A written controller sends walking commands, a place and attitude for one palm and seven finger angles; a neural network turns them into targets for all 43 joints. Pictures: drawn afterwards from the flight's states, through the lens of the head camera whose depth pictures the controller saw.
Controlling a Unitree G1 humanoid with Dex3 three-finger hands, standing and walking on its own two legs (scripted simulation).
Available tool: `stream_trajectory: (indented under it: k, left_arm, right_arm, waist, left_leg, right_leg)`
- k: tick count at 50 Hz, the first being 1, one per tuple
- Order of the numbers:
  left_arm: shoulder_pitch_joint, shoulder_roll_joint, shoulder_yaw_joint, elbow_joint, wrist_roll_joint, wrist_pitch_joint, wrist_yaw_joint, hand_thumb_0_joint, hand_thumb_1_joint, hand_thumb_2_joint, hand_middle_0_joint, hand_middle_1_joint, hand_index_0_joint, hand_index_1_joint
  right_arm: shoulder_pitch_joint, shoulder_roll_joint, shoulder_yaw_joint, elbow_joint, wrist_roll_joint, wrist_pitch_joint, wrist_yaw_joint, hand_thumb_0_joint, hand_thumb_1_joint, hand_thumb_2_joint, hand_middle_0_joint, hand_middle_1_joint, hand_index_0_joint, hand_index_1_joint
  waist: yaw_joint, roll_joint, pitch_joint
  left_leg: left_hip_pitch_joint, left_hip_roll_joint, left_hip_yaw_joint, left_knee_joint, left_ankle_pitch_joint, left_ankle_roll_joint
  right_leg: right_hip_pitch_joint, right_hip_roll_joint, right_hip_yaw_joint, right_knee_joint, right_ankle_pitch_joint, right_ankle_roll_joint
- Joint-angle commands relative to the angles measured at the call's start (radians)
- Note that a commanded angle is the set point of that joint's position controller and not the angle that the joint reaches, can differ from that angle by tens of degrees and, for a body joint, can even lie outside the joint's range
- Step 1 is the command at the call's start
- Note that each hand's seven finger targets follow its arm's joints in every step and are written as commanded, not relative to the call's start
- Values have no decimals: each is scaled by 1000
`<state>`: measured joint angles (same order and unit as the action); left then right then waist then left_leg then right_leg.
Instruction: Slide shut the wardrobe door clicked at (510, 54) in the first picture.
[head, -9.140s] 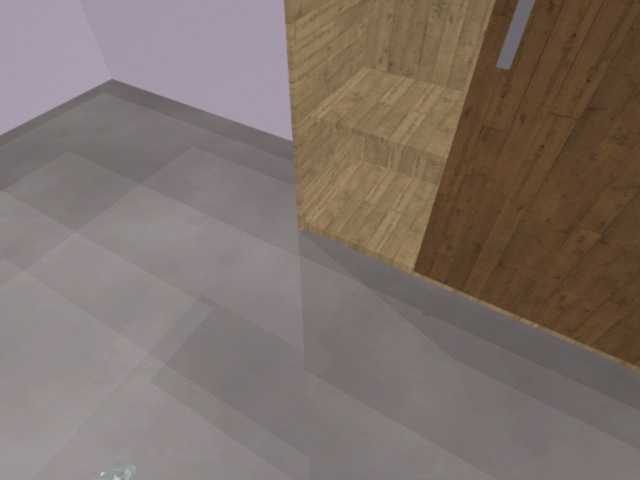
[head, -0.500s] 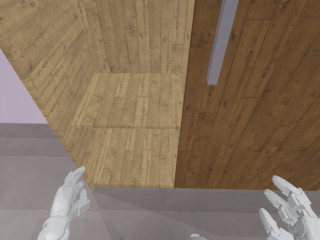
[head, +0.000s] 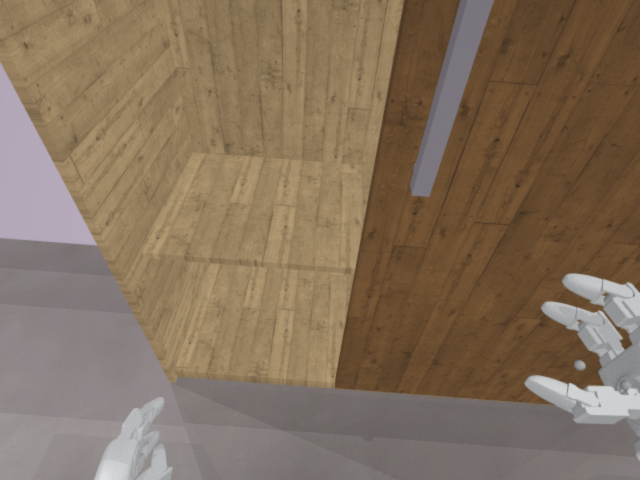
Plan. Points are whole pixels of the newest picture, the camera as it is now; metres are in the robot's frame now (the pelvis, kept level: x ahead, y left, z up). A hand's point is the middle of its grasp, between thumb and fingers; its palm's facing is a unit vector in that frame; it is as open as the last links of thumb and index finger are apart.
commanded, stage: raise the hand with hooked fingers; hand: right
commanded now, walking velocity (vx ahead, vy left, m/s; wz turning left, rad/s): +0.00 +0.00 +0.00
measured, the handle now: (446, 82) +0.51 -0.12 +0.28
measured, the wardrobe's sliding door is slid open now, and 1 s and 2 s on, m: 0.50 0.50 0.50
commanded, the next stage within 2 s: move the hooked fingers beside the handle in 1.12 s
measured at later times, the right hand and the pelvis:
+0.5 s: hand out of the picture +0.24 -0.29 +0.23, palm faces +0.11 +0.98 -0.15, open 13.9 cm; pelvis -0.01 -0.01 +0.01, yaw -2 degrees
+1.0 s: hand out of the picture +0.26 -0.28 +0.26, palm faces +0.09 +0.98 -0.15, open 14.0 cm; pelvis +0.00 +0.00 +0.01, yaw -2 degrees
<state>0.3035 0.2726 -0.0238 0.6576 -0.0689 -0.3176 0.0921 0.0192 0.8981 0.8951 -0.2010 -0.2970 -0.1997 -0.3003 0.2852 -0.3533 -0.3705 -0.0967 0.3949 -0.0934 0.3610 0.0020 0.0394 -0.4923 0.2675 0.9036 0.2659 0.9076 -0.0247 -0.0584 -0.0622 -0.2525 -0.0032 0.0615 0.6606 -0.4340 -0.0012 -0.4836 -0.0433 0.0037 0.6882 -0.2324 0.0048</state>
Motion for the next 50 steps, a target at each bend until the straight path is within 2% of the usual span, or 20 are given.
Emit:
stream_trajectory:
  k: [1,2,3,7,9,10,11,14,16,27,28,31,34,38,40,41,42,43,46,50]
  left_arm:
    - [-169,107,37,-187,-2,-102,19,0,900,900,-200,-300,-200,-300]
    - [-172,107,35,-185,-3,-103,22,0,900,900,-200,-300,-200,-300]
    - [-168,108,30,-176,-1,-99,25,0,900,900,-200,-300,-200,-300]
    - [-197,104,20,-182,-8,-93,25,0,900,900,-200,-300,-200,-300]
    - [-203,108,15,-186,-12,-80,24,0,900,900,-200,-300,-200,-300]
    - [-213,107,11,-189,-13,-75,23,0,900,900,-200,-300,-200,-300]
    - [-214,105,8,-193,-13,-69,23,0,900,900,-200,-300,-200,-300]
    - [-231,106,-4,-195,-20,-48,20,0,900,900,-200,-300,-200,-300]
    - [-244,105,-9,-202,-21,-38,23,0,900,900,-200,-300,-200,-300]
    - [-289,109,-31,-203,-36,-2,26,0,900,900,-200,-300,-200,-300]
    - [-288,110,-31,-197,-34,3,26,0,900,900,-200,-300,-200,-300]
    - [-297,114,-34,-207,-41,3,24,0,900,900,-200,-300,-200,-300]
    - [-283,118,-28,-209,-47,8,14,0,900,900,-200,-300,-200,-300]
    - [-287,123,-22,-221,-49,16,7,0,900,900,-200,-300,-200,-300]
    - [-296,124,-19,-233,-47,9,7,0,900,900,-200,-300,-200,-300]
    - [-293,122,-20,-233,-45,7,8,0,900,900,-200,-300,-200,-300]
    - [-294,120,-17,-235,-43,3,10,0,900,900,-200,-300,-200,-300]
    - [-287,116,-21,-224,-41,3,11,0,900,900,-200,-300,-200,-300]
    - [-278,118,-16,-219,-38,-7,15,0,900,900,-200,-300,-200,-300]
    - [-274,120,-13,-213,-43,-2,14,0,900,900,-200,-300,-200,-300]
  right_arm:
    - [-224,-232,-102,-283,3,-37,-18,0,267,-400,283,1050,283,1050]
    - [-247,-245,-111,-295,0,-27,-22,0,290,-390,285,1065,285,1065]
    - [-272,-267,-132,-286,3,-12,-28,0,313,-380,287,1080,287,1080]
    - [-337,-274,-143,-262,0,55,-26,0,407,-340,293,1140,293,1140]
    - [-367,-288,-152,-244,1,100,-18,0,453,-320,297,1170,297,1170]
    - [-396,-291,-143,-249,-1,120,-12,0,477,-310,298,1185,298,1185]
    - [-420,-297,-146,-245,-2,141,-7,0,500,-300,300,1200,300,1200]
    - [-498,-312,-141,-217,-8,196,4,0,500,-300,300,1200,300,1200]
    - [-562,-340,-146,-220,-12,223,11,0,500,-300,300,1200,300,1200]
    - [-801,-476,-210,-109,-24,336,63,0,500,-300,300,1200,300,1200]
    - [-801,-493,-218,-100,-26,340,64,0,500,-300,300,1200,300,1200]
    - [-872,-525,-226,-80,-31,366,84,0,500,-300,300,1200,300,1200]
    - [-773,-477,-206,17,-20,390,108,0,500,-300,300,1200,300,1200]
    - [-771,-497,-212,-36,-12,391,111,0,500,-300,300,1200,300,1200]
    - [-798,-522,-241,-103,-12,375,100,0,500,-300,300,1200,300,1200]
    - [-804,-529,-252,-118,-13,366,94,0,500,-300,300,1200,300,1200]
    - [-817,-538,-263,-155,-15,353,87,0,500,-300,300,1200,300,1200]
    - [-807,-550,-275,-149,-7,344,76,0,500,-300,300,1200,300,1200]
    - [-792,-549,-292,-127,-13,336,67,0,500,-300,300,1200,300,1200]
    - [-783,-520,-264,-95,-13,355,73,0,500,-300,300,1200,300,1200]
  waist:
    - [-21,-18,-121]
    - [-21,-51,-128]
    - [-27,-37,-112]
    - [-31,-85,-99]
    - [-32,-49,-107]
    - [-33,-88,-101]
    - [-31,-69,-108]
    - [-25,-70,-81]
    - [-22,-49,-96]
    - [-25,-78,-114]
    - [-29,-55,-119]
    - [-26,-81,-122]
    - [-28,-25,-91]
    - [-30,12,-101]
    - [-32,-59,-145]
    - [-31,-45,-152]
    - [-33,-75,-172]
    - [-34,-58,-139]
    - [-34,-79,-144]
    - [-27,-48,-128]
  left_leg:
    - [-155,-24,18,-162,214,1]
    - [-150,-24,19,-168,205,3]
    - [-120,-25,23,-182,206,9]
    - [-115,-28,32,-201,214,11]
    - [-93,-31,34,-215,235,10]
    - [-91,-30,32,-219,232,12]
    - [-89,-31,36,-224,234,12]
    - [-90,-35,35,-247,209,13]
    - [-86,-34,35,-255,191,13]
    - [-69,-29,31,-290,164,19]
    - [-52,-25,30,-296,164,21]
    - [-69,-25,27,-294,162,19]
    - [-83,-25,25,-304,169,14]
    - [-74,-18,24,-296,174,10]
    - [-75,-20,18,-286,198,12]
    - [-72,-23,24,-280,207,12]
    - [-66,-22,22,-276,216,14]
    - [-61,-20,18,-288,202,15]
    - [-64,-23,20,-281,224,13]
    - [-60,-17,14,-283,290,6]
  right_leg:
    - [322,35,29,-127,75,-47]
    - [337,35,28,-136,70,-45]
    - [331,38,33,-145,73,-43]
    - [371,38,42,-181,70,-36]
    - [384,39,44,-190,89,-37]
    - [391,40,45,-198,84,-34]
    - [403,39,52,-204,84,-35]
    - [407,41,59,-224,52,-32]
    - [425,41,71,-238,27,-32]
    - [457,55,82,-267,-7,-29]
    - [450,56,80,-265,4,-30]
    - [465,60,81,-266,-4,-31]
    - [438,64,71,-254,4,-34]
    - [424,65,63,-238,22,-36]
    - [460,69,59,-228,47,-38]
    - [468,66,60,-228,60,-38]
    - [486,66,57,-224,72,-39]
    - [456,66,55,-222,64,-38]
    - [466,66,53,-224,77,-39]
    - [458,68,43,-210,117,-42]
